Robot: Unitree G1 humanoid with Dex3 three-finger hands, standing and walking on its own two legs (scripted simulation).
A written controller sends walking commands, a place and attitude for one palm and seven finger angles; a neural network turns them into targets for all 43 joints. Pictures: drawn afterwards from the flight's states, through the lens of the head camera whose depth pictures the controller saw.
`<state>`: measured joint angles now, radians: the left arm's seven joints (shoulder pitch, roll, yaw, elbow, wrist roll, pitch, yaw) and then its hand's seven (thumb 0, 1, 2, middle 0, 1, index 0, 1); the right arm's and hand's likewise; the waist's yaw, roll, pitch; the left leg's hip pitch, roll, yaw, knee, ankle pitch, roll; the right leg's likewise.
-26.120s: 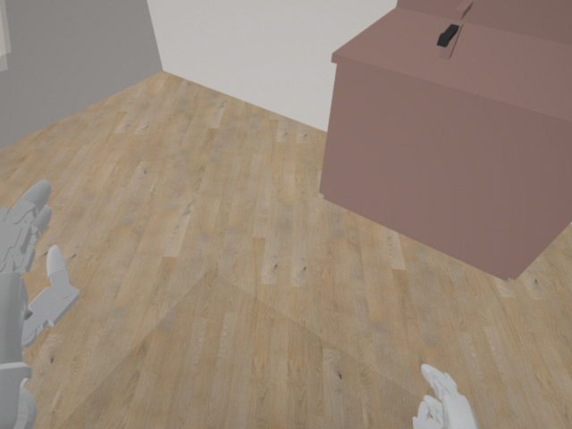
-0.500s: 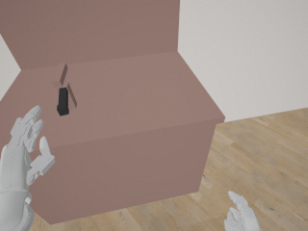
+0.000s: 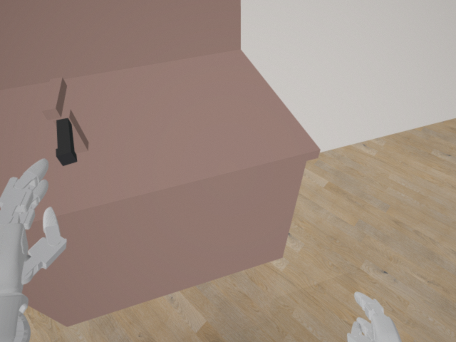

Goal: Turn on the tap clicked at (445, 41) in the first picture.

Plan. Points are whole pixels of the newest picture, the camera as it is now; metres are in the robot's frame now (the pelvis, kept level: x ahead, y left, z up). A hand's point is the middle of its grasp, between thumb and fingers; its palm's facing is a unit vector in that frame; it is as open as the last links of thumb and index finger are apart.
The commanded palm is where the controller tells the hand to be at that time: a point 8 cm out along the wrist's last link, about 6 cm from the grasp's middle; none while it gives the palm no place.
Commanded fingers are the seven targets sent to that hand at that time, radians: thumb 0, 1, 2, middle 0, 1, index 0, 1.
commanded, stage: step back with the hand held close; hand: left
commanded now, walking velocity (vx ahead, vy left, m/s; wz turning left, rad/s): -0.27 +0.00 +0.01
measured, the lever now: (66, 155) +0.44 +0.36 +0.09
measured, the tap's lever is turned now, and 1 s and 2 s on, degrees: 8 8 8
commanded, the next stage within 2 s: stop stepping back and stand still in 1.06 s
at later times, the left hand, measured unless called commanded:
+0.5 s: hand out of the picture +0.16 +0.28 +0.16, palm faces +0.48 -0.76 -0.43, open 7.4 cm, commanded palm +0.10 +0.30 +0.18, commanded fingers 0.00 0.90 0.90 -0.20 -0.30 -0.20 -0.30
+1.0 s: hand out of the picture +0.07 +0.27 +0.16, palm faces +0.40 -0.82 -0.40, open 7.4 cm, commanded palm +0.01 +0.30 +0.18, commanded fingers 0.00 0.90 0.90 -0.20 -0.30 -0.20 -0.30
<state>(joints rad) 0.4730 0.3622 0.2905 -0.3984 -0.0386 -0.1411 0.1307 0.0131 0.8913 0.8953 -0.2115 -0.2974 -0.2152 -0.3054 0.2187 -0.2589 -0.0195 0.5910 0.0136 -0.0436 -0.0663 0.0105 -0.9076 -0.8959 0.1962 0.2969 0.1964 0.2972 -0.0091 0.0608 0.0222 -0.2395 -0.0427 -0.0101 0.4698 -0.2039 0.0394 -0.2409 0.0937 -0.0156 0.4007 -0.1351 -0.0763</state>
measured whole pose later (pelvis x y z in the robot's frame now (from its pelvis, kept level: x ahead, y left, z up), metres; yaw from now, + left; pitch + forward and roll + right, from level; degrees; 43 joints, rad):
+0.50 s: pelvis -0.05 +0.02 -0.01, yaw +1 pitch +0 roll +0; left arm 0.41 0.34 0.37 -0.46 0.01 -0.16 0.16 0.01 0.89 0.90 -0.21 -0.30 -0.21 -0.31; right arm 0.21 -0.21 0.00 0.57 -0.01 -0.06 -0.05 0.01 -0.91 -0.90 0.20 0.30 0.20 0.30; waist 0.03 0.02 0.03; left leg -0.39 -0.08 0.03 0.54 -0.15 0.08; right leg -0.28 0.07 0.07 0.63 -0.34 -0.01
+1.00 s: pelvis -0.15 +0.02 +0.00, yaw -1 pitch +1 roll +0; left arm 0.46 0.38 0.35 -0.56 -0.04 -0.11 0.17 0.01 0.89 0.90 -0.21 -0.30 -0.21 -0.31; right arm 0.16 -0.17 0.00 0.58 -0.01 -0.10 -0.05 0.01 -0.91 -0.90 0.20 0.30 0.20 0.30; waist 0.03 -0.03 0.06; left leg -0.32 0.02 0.05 0.45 -0.15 0.01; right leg -0.40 0.04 0.03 0.84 -0.42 0.03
